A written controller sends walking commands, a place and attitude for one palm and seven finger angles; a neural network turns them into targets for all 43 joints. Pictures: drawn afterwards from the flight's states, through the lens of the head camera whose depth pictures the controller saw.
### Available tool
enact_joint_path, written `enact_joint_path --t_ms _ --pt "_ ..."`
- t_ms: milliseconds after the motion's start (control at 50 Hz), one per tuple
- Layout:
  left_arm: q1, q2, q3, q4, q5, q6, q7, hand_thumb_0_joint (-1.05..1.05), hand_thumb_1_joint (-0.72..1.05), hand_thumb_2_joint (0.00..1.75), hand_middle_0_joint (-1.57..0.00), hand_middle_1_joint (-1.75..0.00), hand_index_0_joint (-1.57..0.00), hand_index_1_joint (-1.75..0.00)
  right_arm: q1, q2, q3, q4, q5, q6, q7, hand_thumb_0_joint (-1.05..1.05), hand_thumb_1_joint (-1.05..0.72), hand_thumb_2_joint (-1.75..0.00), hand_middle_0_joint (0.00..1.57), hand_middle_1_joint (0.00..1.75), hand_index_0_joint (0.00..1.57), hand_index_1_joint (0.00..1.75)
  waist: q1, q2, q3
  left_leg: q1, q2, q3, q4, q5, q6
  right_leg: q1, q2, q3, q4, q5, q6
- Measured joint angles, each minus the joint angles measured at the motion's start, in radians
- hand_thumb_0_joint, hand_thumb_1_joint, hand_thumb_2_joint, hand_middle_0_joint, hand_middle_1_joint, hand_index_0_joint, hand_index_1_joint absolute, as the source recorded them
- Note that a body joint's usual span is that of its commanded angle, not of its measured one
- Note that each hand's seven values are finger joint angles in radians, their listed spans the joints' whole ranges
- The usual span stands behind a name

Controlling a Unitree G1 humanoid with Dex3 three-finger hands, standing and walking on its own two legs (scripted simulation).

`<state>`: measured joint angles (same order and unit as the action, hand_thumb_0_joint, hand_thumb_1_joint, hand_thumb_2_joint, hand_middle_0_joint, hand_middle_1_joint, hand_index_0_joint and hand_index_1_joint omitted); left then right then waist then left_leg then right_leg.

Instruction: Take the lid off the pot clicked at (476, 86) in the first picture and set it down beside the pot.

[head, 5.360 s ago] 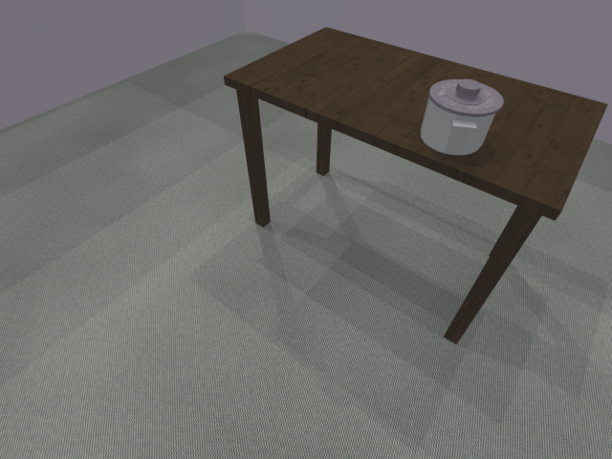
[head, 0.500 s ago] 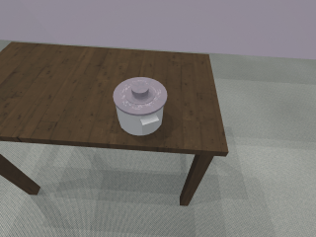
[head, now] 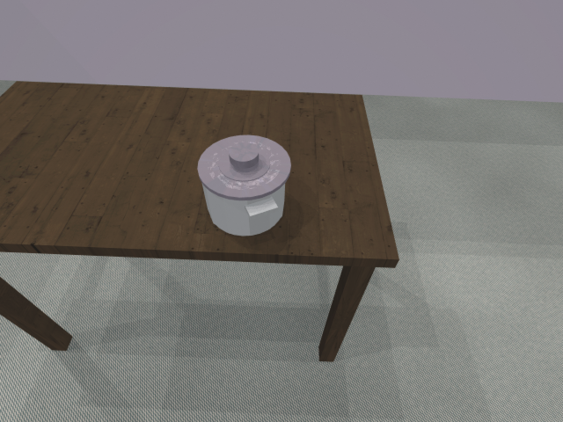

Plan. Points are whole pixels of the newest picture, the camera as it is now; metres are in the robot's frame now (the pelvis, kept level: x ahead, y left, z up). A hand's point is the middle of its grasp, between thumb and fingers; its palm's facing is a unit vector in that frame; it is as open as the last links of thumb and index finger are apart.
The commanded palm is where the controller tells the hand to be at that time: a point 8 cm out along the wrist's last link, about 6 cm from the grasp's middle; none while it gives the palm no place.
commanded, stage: look again from close up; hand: left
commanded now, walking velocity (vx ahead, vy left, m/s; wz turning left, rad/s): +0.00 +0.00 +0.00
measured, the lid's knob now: (244, 155) +0.53 +0.10 +0.07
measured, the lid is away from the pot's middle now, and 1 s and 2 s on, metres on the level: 0.00 0.00 0.00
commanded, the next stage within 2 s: shuffle to correct the standing spot in 0.78 s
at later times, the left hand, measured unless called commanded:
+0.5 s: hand out of the picture -0.01 +0.16 -0.18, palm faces +0.01 -0.98 -0.20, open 7.4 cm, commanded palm none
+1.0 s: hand out of the picture -0.01 +0.15 -0.18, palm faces +0.01 -0.98 -0.18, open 7.4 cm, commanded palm none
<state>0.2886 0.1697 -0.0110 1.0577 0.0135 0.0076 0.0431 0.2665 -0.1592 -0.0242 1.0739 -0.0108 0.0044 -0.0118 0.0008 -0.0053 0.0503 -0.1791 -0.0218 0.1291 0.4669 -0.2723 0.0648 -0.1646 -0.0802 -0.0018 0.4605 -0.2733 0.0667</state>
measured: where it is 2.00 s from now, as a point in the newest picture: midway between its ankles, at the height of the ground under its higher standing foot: outside the picture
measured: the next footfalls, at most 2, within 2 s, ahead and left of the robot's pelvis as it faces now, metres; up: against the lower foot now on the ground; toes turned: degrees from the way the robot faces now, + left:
right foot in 1.56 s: +0.20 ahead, -0.14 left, +0.00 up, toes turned +0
left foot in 1.92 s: +0.11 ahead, +0.09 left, +0.00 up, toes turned +3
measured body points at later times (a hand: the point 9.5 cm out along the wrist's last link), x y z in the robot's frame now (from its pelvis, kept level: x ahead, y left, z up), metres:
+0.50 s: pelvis -0.01 -0.01 +0.00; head +0.01 -0.01 +0.45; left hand -0.01 +0.21 -0.16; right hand -0.01 -0.23 -0.16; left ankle -0.01 +0.07 -0.74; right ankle -0.02 -0.16 -0.74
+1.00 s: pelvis +0.00 -0.01 +0.00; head +0.02 -0.01 +0.45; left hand +0.00 +0.20 -0.16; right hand -0.01 -0.23 -0.16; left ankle -0.01 +0.07 -0.74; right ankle -0.02 -0.16 -0.74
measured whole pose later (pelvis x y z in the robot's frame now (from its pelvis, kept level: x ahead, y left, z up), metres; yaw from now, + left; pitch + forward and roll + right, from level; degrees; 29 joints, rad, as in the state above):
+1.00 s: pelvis +0.00 -0.01 +0.00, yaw +0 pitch -1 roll +0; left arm 0.30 0.15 0.00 1.08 0.02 0.00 0.04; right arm 0.30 -0.13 -0.02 1.10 -0.01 -0.01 -0.02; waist -0.01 -0.01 0.04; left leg -0.19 0.00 0.12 0.46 -0.26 0.04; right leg -0.19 -0.06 -0.01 0.47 -0.28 0.04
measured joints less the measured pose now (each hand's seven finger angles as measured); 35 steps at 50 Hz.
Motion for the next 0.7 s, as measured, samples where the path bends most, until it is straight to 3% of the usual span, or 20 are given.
enact_joint_path --t_ms 700 --pt "0.000 -0.020 0.004 0.020 0.001 -0.012 0.000 0.00 0.91 0.90 -0.20 -0.30 -0.20 -0.30 0.021 0.026 0.003 0.025 0.001 -0.010 -0.006 0.01 -0.93 -0.90 0.20 0.30 0.20 0.30 -0.005 -0.001 0.003 -0.017 0.014 -0.001 -0.014 0.024 -0.014 -0.022 0.015 0.000 -0.006 0.020 -0.014"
